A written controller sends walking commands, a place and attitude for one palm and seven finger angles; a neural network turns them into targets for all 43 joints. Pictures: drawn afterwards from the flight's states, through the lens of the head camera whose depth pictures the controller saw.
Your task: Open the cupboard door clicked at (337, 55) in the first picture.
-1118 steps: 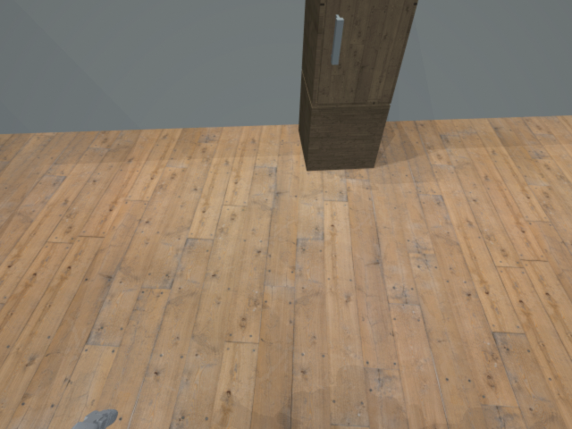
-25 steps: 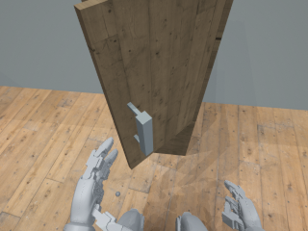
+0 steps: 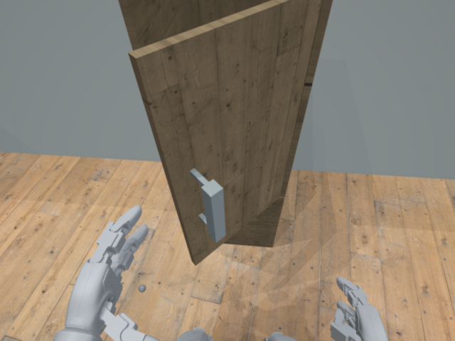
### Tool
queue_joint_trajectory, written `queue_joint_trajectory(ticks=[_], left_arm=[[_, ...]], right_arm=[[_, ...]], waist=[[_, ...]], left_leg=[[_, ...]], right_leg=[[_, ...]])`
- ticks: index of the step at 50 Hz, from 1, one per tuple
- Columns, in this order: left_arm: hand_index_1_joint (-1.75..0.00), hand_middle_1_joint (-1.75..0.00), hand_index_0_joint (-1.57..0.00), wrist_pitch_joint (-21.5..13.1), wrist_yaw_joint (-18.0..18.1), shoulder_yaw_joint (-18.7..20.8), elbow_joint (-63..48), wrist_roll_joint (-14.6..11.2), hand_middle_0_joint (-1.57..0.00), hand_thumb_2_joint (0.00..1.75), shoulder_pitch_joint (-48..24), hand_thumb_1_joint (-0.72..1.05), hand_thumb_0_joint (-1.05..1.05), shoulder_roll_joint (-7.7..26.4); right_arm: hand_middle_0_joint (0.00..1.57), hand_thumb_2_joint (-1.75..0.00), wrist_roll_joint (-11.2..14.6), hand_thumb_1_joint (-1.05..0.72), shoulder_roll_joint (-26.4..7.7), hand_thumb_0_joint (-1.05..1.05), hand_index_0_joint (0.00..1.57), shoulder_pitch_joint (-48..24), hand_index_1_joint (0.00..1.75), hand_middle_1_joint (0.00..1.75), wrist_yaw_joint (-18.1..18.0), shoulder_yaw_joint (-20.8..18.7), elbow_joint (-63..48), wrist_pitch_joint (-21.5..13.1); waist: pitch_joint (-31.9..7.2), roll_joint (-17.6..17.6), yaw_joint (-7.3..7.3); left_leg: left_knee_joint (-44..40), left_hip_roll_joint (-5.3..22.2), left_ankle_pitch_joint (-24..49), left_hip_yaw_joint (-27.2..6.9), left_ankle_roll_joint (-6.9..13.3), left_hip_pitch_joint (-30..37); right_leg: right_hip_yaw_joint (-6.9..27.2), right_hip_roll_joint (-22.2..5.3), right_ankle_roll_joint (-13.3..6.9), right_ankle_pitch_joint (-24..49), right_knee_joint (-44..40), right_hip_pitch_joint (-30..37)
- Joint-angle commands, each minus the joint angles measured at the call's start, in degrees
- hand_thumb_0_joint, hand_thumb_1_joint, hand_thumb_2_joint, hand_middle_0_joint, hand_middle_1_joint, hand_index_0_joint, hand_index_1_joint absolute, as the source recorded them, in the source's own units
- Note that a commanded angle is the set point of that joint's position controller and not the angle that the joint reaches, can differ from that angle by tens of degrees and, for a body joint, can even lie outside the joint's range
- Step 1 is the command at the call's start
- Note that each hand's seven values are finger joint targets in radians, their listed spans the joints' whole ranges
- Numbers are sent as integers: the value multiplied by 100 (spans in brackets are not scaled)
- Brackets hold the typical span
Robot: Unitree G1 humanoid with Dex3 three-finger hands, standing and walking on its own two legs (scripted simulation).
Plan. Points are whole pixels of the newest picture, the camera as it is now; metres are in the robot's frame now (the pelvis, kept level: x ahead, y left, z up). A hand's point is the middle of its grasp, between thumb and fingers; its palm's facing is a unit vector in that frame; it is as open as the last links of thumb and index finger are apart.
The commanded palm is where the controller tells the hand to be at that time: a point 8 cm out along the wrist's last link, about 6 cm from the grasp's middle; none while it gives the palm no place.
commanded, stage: draw the hand back to the body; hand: left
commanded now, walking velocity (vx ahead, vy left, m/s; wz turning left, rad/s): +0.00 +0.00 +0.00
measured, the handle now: (207, 206) +0.36 +0.06 +0.03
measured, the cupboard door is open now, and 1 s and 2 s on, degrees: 47 47 47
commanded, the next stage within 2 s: step back with the hand held close in 1.26 s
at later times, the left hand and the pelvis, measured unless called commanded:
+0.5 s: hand (51, 256) +0.20 +0.23 +0.16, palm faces +0.23 -0.91 -0.36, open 13.7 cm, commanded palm +0.17 +0.27 +0.19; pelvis +0.03 +0.03 +0.05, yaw +0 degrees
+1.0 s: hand out of the picture +0.23 +0.28 +0.25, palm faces +0.47 -0.79 -0.39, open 8.0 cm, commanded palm +0.17 +0.32 +0.26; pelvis +0.03 +0.02 +0.08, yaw -1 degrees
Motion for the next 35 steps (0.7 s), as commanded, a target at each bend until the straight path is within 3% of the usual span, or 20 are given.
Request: queue_joint_trajectory(ticks=[1,6,9,10,11,12,13,18,22,24,26,31,35], left_arm=[[-30,-30,-15,-471,-52,513,-1480,-197,-15,30,-102,-50,0,561],[-30,-30,-15,-609,-136,637,-1778,-277,-15,33,22,-43,0,691],[-30,-30,-16,-388,-239,889,-1641,-339,-16,37,249,-32,0,832],[-30,-30,-16,52,440,1036,-1927,417,-16,39,413,-29,0,1537],[-30,-30,-16,319,731,831,-1981,500,-16,40,520,-26,0,1091],[-30,-30,-16,467,873,813,-2046,539,-16,42,453,-22,0,1025],[-30,-30,-16,610,964,660,-1978,612,-16,43,561,-18,0,859],[-30,-30,-17,885,1342,965,-2176,761,-17,51,198,-1,0,1204],[-30,-30,-17,952,1505,1357,-2179,802,-17,57,-112,13,0,1475],[-30,-30,-18,951,1523,1332,-2212,812,-18,60,-304,20,0,1400],[-30,-30,-18,940,1545,1443,-2183,817,-18,63,-354,27,0,1432],[-30,-30,-18,887,1554,1894,-1976,763,-18,70,-511,44,0,1619],[-30,-30,-19,813,1530,2230,-2009,718,-19,76,-707,58,0,1757]], right_arm=[[20,-90,25,-90,-642,0,20,-475,30,30,-92,-276,-1037,-462],[20,-90,56,-90,-642,0,20,-406,30,30,-63,-273,-952,-614],[20,-90,91,-90,-642,0,20,-424,30,30,-61,-295,-884,-610],[20,-90,14,-90,-595,0,20,-409,30,30,-242,-331,-921,-457],[20,-90,-6,-90,-512,0,20,-390,30,30,-297,-273,-957,-390],[20,-90,-6,-90,-515,0,20,-401,30,30,-305,-263,-929,-380],[20,-90,-18,-90,-493,0,20,-402,30,30,-311,-233,-863,-340],[20,-90,-46,-90,-536,0,20,-496,30,30,-380,-160,-734,-329],[20,-90,-57,-90,-571,0,20,-608,30,30,-426,-105,-550,-430],[20,-90,-59,-90,-559,0,20,-611,30,30,-408,-70,-449,-500],[20,-90,-68,-90,-568,0,20,-654,30,30,-388,-62,-342,-572],[20,-90,-92,-90,-580,0,20,-832,30,30,-329,-72,-112,-680],[20,-90,-95,-90,-590,0,20,-936,30,30,-284,-105,40,-732]], waist=[[-417,-394,-10],[-457,146,30],[-398,47,65],[-543,39,380],[-298,28,214],[-261,-61,199],[-49,148,175],[29,-195,148],[99,-103,222],[273,186,204],[349,232,227],[536,-10,299],[505,134,341]], left_leg=[[-1100,-49,811,87,145,533],[-1426,-18,1156,16,112,1066],[-1566,21,1416,10,99,1174],[-1902,133,1617,79,112,1380],[-1976,121,1655,91,109,1501],[-2024,130,1723,30,99,1532],[-2082,159,1793,57,102,1597],[-2459,228,1928,-9,118,2116],[-2778,235,2036,-40,94,2446],[-2980,266,2130,-116,38,2637],[-3154,302,2244,-161,-3,2802],[-3518,306,2354,-112,-43,3007],[-3717,323,2831,-40,-95,3309]], right_leg=[[327,-88,150,604,-1560,933],[107,-10,103,1080,-1512,1065],[41,2,113,1377,-1587,1281],[376,-174,34,1478,-1890,1586],[313,-186,61,1488,-2001,1556],[270,-178,61,1523,-2047,1614],[240,-191,76,1534,-2066,1634],[185,-179,92,1638,-2433,2024],[165,-184,77,1695,-2686,2376],[150,-190,84,1645,-2776,2389],[138,-180,86,1673,-2893,2518],[118,-161,80,1838,-3216,2980],[153,-167,80,2170,-3415,3313]])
